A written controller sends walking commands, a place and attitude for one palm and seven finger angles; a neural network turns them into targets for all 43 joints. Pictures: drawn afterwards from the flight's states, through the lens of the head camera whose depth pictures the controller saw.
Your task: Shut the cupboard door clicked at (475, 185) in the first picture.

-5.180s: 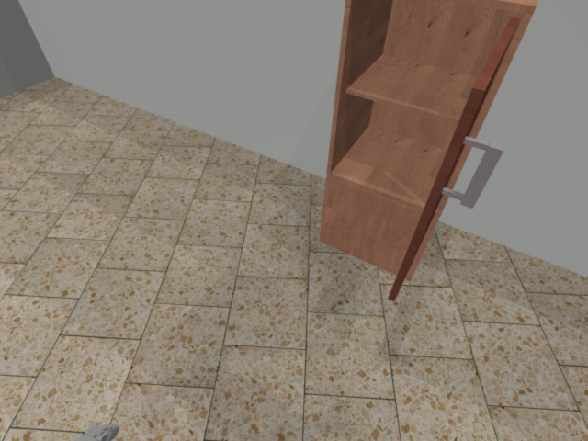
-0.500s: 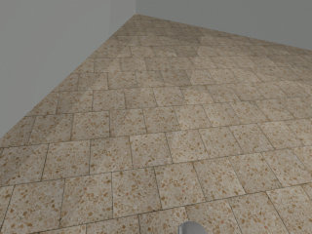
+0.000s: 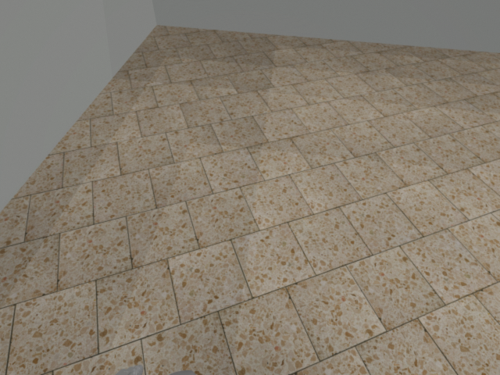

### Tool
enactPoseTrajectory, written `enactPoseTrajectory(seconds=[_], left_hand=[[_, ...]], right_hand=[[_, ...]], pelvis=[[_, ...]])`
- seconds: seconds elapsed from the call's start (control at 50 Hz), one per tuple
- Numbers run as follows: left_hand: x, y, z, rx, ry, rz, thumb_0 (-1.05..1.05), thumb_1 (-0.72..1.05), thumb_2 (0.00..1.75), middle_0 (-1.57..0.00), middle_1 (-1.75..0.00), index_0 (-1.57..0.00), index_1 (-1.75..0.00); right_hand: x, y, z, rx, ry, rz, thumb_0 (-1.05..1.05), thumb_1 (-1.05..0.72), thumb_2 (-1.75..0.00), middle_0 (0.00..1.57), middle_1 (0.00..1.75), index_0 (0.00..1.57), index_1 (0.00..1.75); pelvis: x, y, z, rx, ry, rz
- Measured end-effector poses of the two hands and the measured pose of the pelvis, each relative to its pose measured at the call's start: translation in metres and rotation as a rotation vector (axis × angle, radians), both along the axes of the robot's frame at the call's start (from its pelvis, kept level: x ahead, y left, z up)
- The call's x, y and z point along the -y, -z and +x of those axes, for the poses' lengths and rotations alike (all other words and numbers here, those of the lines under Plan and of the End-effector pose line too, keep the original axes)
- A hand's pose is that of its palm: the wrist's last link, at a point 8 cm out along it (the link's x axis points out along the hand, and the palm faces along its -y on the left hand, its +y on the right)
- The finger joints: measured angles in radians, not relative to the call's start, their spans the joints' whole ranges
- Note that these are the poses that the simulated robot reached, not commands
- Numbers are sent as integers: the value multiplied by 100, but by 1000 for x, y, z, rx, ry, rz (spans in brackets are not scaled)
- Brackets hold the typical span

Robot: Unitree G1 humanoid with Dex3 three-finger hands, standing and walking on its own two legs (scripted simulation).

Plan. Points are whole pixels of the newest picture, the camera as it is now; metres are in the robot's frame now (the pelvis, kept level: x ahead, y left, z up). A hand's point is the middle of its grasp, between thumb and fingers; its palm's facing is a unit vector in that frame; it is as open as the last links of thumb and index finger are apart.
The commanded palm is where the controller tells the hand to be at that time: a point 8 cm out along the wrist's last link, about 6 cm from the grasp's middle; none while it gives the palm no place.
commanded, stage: walk around to get in front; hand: left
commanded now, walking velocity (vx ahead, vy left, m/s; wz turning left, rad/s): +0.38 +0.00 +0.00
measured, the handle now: out of the picture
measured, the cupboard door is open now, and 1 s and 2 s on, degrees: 89 89 89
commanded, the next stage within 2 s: walk to a spot facing it in 1.36 s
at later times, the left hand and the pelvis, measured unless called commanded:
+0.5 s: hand (126, 355) +0.19 +0.24 -0.18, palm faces +0.03 -0.99 -0.14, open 7.4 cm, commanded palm none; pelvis +0.21 +0.07 +0.01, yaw -3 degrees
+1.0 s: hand (192, 210) +0.53 +0.16 -0.15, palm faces -0.01 -0.97 -0.22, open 7.1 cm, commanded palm none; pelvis +0.43 -0.01 +0.00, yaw -5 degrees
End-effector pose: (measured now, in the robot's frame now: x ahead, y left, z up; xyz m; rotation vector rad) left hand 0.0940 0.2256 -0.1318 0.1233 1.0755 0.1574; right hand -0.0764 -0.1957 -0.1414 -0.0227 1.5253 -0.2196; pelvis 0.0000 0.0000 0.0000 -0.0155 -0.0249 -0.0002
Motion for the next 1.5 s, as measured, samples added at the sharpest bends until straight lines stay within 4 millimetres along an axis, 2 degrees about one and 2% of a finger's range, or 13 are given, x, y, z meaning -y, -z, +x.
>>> enactPoseTrajectory(seconds=[0.06, 0.16, 0.34, 0.42, 0.6, 0.74, 0.86, 0.94, 1.12, 1.22, 1.32, 1.4, 1.5], left_hand=[[-16, -7, 1, -51, 7, 49, -5, 96, 90, -20, -30, -20, -30], [-28, -2, -7, -170, -18, 40, -3, 94, 90, -20, -30, -20, -30], [-38, 34, -10, -417, -84, -78, 0, 92, 90, -20, -30, -20, -30], [-51, 28, 27, -448, -55, -85, 1, 91, 90, -20, -30, -20, -30], [-68, 3, 187, -235, 11, -28, 1, 91, 90, -20, -30, -20, -30], [-43, -7, 308, -146, 112, 11, 1, 92, 90, -20, -30, -19, -30], [2, 1, 405, -50, 187, 46, 0, 91, 90, -20, -30, -20, -30], [20, -2, 421, -40, 142, 28, 0, 91, 90, -20, -30, -20, -30], [12, -6, 411, -191, 39, 38, -2, 95, 90, -20, -30, -20, -30], [14, 8, 400, -317, -17, -24, 0, 93, 90, -20, -30, -20, -30], [7, 27, 403, -439, -77, -88, 0, 92, 90, -20, -30, -20, -30], [-10, 31, 435, -486, -71, -100, 1, 91, 90, -20, -30, -20, -30], [-34, 18, 524, -366, -20, -55, 1, 91, 90, -20, -30, -20, -30]], right_hand=[[15, -2, 85, 171, -42, -33, 1, -91, -90, 20, 30, 20, 30], [35, -15, 189, 326, -104, -98, 3, -95, -90, 20, 30, 20, 30], [-3, -21, 331, 423, -231, -134, 1, -92, -90, 20, 30, 20, 30], [-24, -20, 342, 412, -186, -122, 1, -91, -90, 20, 30, 20, 30], [-33, -21, 304, 168, -47, -99, 0, -95, -90, 20, 30, 20, 30], [-41, -10, 294, 13, 61, -9, 1, -92, -90, 20, 30, 20, 30], [-26, 13, 315, -92, 124, 64, 1, -91, -90, 20, 30, 20, 30], [3, 13, 374, -48, 87, 49, 1, -91, -90, 20, 30, 20, 30], [59, -10, 573, 273, -32, -69, 1, -92, -90, 20, 30, 20, 30], [57, -23, 668, 364, -121, -95, 1, -92, -90, 20, 30, 20, 30], [31, -21, 752, 410, -208, -112, 1, -91, -90, 20, 30, 20, 30], [9, -17, 782, 428, -202, -118, 1, -91, -90, 20, 30, 20, 30], [2, -24, 773, 361, -102, -140, -1, -95, -90, 20, 30, 21, 30]], pelvis=[[-3, -5, 23, -4, 2, -4], [-13, -6, 65, -9, 3, -16], [-49, 12, 154, -8, 6, -17], [-63, 5, 184, 7, 31, -13], [-66, -13, 253, -3, 58, 11], [-44, -10, 312, -17, 89, 30], [-6, 12, 372, -22, 113, 36], [9, 6, 402, -6, 98, 24], [16, -10, 475, -13, 67, 0], [7, -7, 520, -12, 47, -19], [-14, 7, 575, -9, 29, -28], [-31, 11, 607, 6, 33, -18], [-40, -5, 642, 12, 47, -7]])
